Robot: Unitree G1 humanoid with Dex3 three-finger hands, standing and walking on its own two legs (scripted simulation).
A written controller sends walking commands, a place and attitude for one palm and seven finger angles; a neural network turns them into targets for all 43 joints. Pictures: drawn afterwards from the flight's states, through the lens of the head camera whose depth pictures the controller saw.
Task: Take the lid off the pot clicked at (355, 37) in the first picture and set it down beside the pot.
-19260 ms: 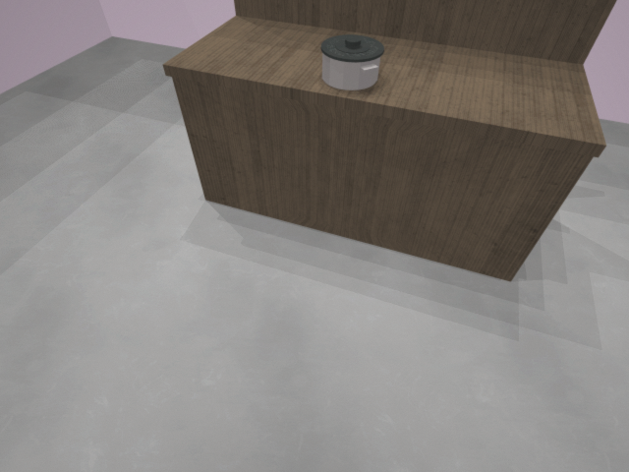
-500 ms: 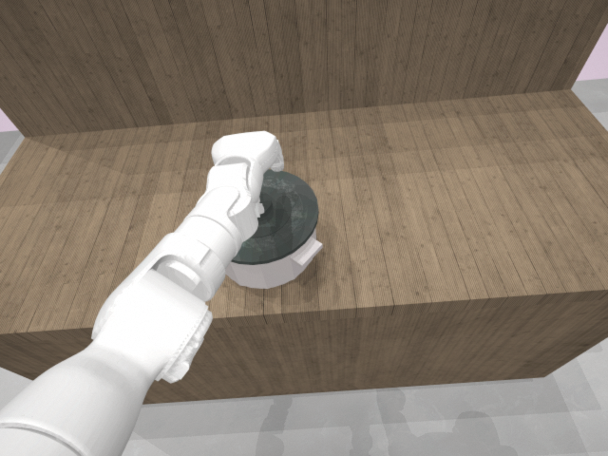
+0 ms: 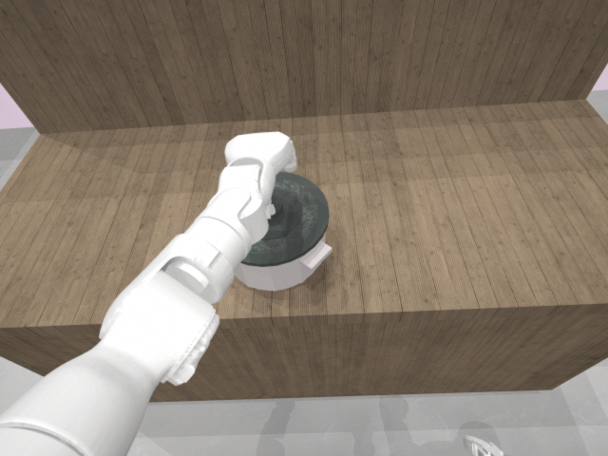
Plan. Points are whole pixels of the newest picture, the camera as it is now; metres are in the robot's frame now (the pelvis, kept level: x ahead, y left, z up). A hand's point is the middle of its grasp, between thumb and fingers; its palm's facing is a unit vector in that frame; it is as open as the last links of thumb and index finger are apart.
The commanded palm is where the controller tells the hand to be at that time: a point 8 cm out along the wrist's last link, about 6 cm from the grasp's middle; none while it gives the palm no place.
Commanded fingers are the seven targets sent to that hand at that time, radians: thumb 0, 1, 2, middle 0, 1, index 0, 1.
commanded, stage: lower the open fingers around the knob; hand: left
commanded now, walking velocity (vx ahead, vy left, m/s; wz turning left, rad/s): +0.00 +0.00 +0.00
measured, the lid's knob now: (267, 207) +0.49 +0.04 +0.02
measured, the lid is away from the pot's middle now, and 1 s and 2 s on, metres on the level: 0.00 0.00 0.00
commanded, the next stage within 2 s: close the fingers and squeeze the knob in 0.94 s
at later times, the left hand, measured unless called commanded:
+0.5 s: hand (264, 211) +0.44 +0.04 +0.06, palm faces -0.32 -0.03 -0.95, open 10.2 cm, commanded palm +0.44 +0.04 +0.11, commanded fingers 0.00 -0.27 1.32 -0.81 -0.08 -0.81 -0.08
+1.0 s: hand (262, 217) +0.45 +0.05 +0.05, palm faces -0.34 -0.03 -0.94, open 10.3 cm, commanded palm +0.45 +0.05 +0.09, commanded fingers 0.00 -0.27 1.32 -0.81 -0.08 -0.81 -0.08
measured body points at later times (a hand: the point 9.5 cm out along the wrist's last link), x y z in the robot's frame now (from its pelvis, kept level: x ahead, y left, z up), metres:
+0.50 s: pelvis -0.01 +0.00 +0.00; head +0.03 -0.03 +0.45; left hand +0.46 +0.04 +0.12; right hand +0.08 -0.25 -0.14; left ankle -0.03 +0.09 -0.74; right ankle +0.00 -0.11 -0.74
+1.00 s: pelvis -0.01 +0.00 +0.00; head +0.04 -0.03 +0.44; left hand +0.46 +0.05 +0.10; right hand +0.05 -0.26 -0.15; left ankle -0.03 +0.09 -0.74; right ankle +0.00 -0.11 -0.74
